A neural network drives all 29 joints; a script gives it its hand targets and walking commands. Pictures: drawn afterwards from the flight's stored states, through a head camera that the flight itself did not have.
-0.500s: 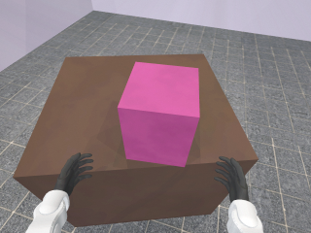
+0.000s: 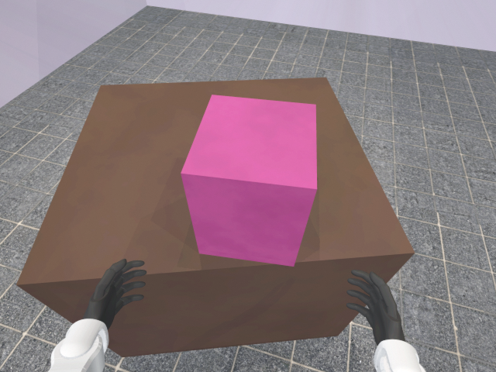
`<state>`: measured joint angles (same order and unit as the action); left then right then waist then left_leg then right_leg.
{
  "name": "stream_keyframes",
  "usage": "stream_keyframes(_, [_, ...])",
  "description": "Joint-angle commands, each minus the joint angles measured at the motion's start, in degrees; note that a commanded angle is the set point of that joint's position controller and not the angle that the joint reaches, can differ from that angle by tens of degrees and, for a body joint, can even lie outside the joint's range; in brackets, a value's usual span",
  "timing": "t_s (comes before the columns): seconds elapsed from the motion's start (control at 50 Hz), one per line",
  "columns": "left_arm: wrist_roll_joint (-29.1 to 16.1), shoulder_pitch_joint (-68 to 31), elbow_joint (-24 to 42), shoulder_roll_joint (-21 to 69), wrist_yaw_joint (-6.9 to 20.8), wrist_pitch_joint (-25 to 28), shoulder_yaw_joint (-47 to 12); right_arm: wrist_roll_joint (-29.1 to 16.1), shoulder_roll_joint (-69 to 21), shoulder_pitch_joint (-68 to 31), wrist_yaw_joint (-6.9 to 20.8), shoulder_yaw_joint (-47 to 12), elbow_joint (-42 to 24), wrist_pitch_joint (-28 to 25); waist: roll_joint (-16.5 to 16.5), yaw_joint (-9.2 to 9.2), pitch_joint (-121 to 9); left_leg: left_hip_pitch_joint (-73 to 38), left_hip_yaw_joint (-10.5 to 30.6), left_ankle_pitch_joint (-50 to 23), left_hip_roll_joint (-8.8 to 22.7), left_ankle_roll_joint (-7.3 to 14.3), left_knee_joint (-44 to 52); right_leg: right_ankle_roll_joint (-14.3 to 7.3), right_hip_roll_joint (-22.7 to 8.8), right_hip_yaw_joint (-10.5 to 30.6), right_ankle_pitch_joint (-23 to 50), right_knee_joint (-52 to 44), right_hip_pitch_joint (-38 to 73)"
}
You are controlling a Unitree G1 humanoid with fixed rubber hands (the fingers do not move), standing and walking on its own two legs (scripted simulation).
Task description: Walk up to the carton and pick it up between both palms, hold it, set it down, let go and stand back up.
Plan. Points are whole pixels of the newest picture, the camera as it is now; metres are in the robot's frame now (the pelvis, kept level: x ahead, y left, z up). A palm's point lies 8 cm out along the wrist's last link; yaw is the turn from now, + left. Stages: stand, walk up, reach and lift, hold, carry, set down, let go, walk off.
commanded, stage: set down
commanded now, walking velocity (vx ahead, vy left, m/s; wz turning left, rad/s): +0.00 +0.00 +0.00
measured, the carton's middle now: (254, 183) +0.45 +0.01 +0.02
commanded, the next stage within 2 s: let go in 0.76 s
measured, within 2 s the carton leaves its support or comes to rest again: neither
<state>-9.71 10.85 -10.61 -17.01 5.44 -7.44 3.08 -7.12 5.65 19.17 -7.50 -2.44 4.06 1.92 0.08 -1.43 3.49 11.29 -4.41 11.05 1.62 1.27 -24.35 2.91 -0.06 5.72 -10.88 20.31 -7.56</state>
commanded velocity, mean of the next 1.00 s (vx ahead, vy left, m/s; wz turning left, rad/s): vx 0.00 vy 0.00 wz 0.00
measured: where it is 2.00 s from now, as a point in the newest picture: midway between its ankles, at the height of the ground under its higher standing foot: outside the picture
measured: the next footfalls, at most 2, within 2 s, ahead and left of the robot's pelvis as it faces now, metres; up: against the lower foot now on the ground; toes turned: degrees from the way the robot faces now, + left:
none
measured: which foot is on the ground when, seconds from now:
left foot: down 0.00-1.00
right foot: down 0.00-1.00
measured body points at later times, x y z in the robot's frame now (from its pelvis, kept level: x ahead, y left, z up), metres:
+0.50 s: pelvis +0.01 -0.01 +0.00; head +0.03 +0.00 +0.45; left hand +0.20 +0.24 -0.05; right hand +0.19 -0.22 -0.06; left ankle +0.03 +0.10 -0.74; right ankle +0.01 -0.15 -0.74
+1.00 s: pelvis +0.02 -0.01 +0.00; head +0.05 -0.01 +0.45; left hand +0.20 +0.23 -0.07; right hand +0.20 -0.23 -0.08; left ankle +0.03 +0.10 -0.74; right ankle +0.01 -0.15 -0.74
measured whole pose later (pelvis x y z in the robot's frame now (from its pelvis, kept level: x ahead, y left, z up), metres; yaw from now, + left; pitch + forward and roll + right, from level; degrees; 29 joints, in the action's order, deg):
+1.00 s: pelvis +0.02 -0.01 +0.00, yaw +0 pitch +0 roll +0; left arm -3.7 10.8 -23.8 -12.1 0.3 -7.9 2.0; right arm -5.4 12.1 11.3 1.2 -0.6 35.5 -10.5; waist 0.3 -1.4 3.5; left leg 10.6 -4.4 12.1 1.6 0.6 -22.9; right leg 2.1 0.0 5.7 -12.7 20.3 -7.6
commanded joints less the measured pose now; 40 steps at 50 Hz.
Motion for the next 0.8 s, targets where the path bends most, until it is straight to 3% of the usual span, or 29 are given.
stream_keyframes(0.0, [3.37, 2.48, 2.24, -2.43, -1.30, 1.10, -2.49, 2.75, 6.47, -3.96, 2.53, 4.39, 0.67, -4.11, 6.32, -1.69, -2.13, -11.17, 3.72, 0.23, 2.02, -3.99, 9.16, -5.32, 3.25, -7.23, -2.41, -3.75, -0.61])
stream_keyframes(0.18, [5.91, 1.00, -1.79, -0.95, -2.93, -0.08, -2.87, 4.96, 8.65, -6.47, 4.96, 6.37, 7.05, -6.20, 5.49, -1.59, -1.79, -10.70, 3.05, 1.51, 1.72, -3.63, 9.62, -5.44, 3.39, -7.58, -2.86, -3.27, -1.70])
stream_keyframes(0.4, [7.95, -0.16, -6.84, -0.06, -4.22, 0.76, -2.78, 6.57, 10.33, -8.48, 6.98, 6.80, 15.72, -9.32, 3.65, -1.08, -3.39, -13.81, 1.08, -3.78, 0.58, -3.63, 7.72, -5.56, 3.60, -7.99, -1.54, -3.98, -4.45])
stream_keyframes(0.78, [9.99, -1.27, -11.75, 2.31, -5.64, 1.20, -3.27, 7.46, 14.11, -12.76, 9.46, 6.71, 30.32, -14.28, 3.17, -0.37, -5.99, -19.10, 0.94, -14.46, 0.43, -5.08, 4.78, -5.56, 4.96, -9.38, 2.16, -4.04, -6.60])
